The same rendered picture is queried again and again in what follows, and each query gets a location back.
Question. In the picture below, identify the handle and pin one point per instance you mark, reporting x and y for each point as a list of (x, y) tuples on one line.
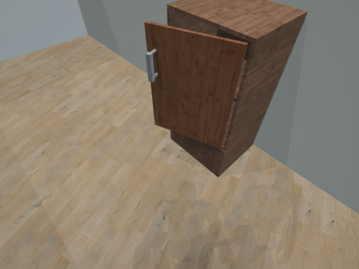
[(150, 65)]

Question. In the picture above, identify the cupboard door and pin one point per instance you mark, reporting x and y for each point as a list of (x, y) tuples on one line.
[(197, 79)]

